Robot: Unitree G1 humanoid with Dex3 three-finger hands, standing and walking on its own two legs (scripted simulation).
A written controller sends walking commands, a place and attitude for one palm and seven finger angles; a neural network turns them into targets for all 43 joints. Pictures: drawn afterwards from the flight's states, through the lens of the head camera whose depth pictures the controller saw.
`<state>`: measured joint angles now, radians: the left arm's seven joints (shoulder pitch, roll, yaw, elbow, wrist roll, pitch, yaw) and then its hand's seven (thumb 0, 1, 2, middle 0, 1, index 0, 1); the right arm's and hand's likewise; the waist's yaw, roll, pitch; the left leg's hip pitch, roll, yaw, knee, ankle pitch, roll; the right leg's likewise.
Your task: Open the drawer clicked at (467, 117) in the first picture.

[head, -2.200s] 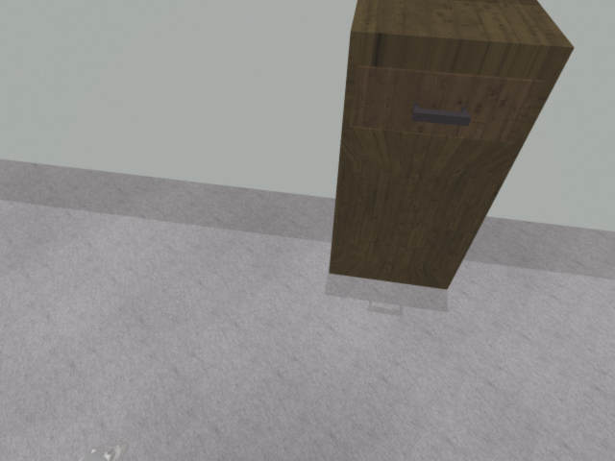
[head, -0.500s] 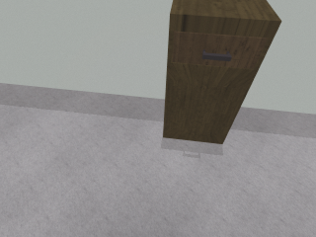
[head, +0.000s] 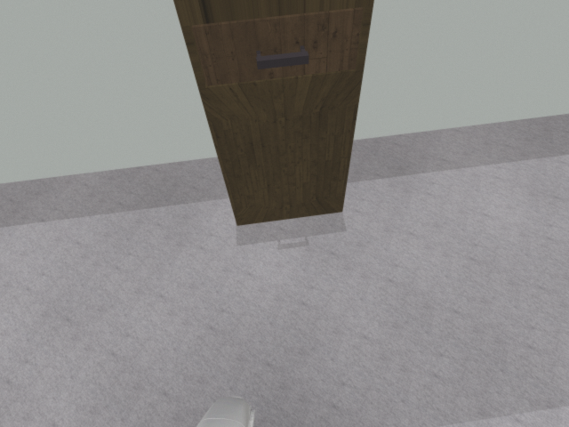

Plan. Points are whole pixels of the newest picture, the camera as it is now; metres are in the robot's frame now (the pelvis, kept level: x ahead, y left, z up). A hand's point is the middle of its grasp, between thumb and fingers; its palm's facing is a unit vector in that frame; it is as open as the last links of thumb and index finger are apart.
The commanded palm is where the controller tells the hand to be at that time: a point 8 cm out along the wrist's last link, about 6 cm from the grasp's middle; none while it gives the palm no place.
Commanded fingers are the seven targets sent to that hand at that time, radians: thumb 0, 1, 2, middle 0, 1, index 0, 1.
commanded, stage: walk to a spot facing it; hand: left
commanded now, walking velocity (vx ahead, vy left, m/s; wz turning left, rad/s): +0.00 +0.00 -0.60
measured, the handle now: (281, 56) +0.94 +0.09 +0.00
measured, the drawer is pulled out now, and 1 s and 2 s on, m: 0.00 0.00 0.00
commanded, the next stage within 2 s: none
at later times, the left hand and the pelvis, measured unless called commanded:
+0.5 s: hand out of the picture +0.10 +0.27 -0.17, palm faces -0.21 -0.95 -0.24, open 7.4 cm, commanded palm none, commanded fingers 0.00 0.90 0.90 -0.20 -0.30 -0.20 -0.30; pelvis -0.02 +0.07 +0.00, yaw -17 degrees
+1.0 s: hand (221, 412) +0.15 +0.13 -0.16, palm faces -0.57 -0.79 -0.23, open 7.4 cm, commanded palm none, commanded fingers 0.00 0.90 0.90 -0.20 -0.30 -0.20 -0.30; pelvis -0.04 +0.02 +0.00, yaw -36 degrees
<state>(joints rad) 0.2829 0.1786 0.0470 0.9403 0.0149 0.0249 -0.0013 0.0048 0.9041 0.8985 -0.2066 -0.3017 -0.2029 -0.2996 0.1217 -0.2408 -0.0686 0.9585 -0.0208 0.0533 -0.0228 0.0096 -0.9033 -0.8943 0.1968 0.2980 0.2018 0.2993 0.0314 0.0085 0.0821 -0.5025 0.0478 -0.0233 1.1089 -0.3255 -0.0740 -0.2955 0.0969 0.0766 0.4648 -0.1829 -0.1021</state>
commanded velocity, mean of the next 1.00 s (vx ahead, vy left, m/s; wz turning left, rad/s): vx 0.07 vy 0.00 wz -0.60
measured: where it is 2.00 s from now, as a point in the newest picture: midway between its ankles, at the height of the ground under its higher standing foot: (351, 411)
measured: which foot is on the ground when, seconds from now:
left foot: up 0.00-0.38, down 0.40-0.80, up 0.82-1.00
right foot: down 0.00-0.38, up 0.40-0.78, down 0.80-1.00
